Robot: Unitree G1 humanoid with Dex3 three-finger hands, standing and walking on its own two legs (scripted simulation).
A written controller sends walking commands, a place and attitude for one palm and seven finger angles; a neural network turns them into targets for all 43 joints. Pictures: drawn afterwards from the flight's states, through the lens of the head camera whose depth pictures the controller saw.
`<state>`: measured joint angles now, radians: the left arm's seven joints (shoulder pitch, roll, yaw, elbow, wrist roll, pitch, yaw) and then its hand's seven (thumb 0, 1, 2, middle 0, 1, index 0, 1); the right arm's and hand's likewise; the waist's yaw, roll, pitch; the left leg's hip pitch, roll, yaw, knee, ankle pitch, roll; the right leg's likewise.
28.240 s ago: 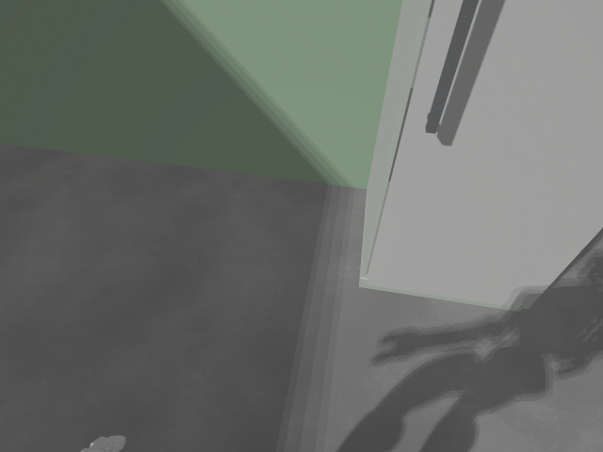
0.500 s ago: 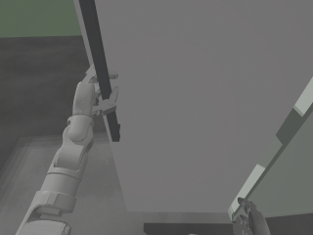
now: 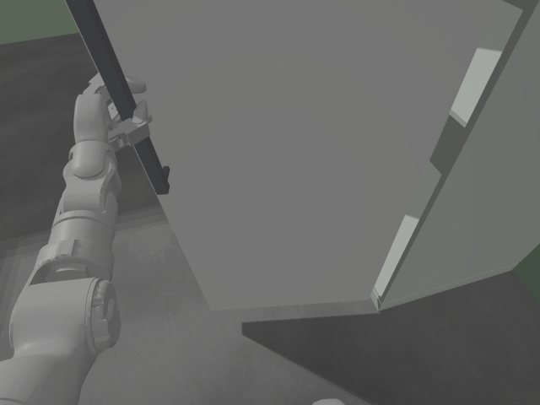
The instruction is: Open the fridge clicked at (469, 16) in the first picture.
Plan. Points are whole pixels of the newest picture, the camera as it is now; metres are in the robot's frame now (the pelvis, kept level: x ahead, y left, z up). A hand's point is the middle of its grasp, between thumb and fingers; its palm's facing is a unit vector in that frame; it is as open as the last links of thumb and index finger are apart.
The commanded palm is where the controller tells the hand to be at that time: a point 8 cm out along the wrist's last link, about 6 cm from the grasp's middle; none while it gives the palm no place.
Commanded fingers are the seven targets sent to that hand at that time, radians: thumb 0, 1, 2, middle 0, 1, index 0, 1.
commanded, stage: stop walking and hold the door back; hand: left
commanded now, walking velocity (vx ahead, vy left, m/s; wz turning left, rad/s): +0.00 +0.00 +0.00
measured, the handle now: (113, 59) +0.52 +0.16 +0.27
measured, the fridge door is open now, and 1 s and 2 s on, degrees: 77 77 76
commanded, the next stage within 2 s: loosen the grip on the handle in 0.76 s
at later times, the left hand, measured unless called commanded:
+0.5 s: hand (135, 137) +0.45 +0.15 +0.19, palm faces -0.07 -0.99 -0.15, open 6.2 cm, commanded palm +0.43 +0.23 +0.17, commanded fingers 0.00 0.90 0.90 -0.45 -1.40 -0.45 -1.40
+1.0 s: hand (132, 123) +0.48 +0.16 +0.20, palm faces -0.05 -0.99 -0.16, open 6.7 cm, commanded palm +0.43 +0.20 +0.18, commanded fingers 0.00 -0.07 0.43 -0.45 -1.40 -0.45 -1.40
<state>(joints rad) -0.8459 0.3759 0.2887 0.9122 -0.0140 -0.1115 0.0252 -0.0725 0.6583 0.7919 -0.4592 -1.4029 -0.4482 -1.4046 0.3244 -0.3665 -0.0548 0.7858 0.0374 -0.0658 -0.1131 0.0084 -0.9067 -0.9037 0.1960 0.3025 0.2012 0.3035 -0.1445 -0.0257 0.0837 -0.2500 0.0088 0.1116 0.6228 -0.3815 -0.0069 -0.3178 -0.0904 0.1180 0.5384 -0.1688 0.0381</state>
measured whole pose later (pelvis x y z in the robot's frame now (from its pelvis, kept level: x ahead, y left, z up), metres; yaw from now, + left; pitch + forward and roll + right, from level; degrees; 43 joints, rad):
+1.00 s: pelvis +0.05 +0.04 +0.00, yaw -6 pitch +0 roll +0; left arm -0.61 0.32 0.14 0.45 -0.05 -0.08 -0.04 -0.07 0.51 0.74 -0.49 -1.40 -0.38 -1.38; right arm 0.26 -0.19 0.01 0.68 0.02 -0.07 -0.05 0.01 -0.90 -0.90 0.20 0.30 0.20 0.30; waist -0.02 -0.04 0.00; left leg -0.22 0.03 0.07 0.48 -0.26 -0.01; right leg -0.28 -0.04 -0.01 0.50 -0.22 0.02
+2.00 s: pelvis +0.06 +0.04 +0.00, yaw -5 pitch +3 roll -1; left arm -0.55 0.39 0.28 0.53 -0.10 -0.24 -0.13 -0.01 -0.56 0.20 -0.30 -1.17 -0.26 -1.16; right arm 0.32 -0.23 0.00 0.73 0.03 -0.07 -0.06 0.01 -0.90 -0.90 0.20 0.30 0.20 0.30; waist -0.04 0.00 -0.01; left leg -0.30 0.04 0.04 0.57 -0.31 -0.01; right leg -0.33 -0.03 -0.03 0.53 -0.25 0.02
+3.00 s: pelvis +0.05 +0.02 -0.01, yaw -3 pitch -2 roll +0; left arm -0.13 0.36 0.33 0.10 -0.24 -0.17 -0.27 -0.01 -0.56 0.20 -0.26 -1.15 -0.26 -1.16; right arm 0.19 -0.26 0.04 0.68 0.04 -0.13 -0.10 0.01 -0.90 -0.90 0.20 0.30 0.20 0.30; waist 0.04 0.03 0.00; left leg -0.23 0.06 -0.01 0.60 -0.34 -0.05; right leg -0.25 -0.02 -0.08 0.60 -0.31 -0.01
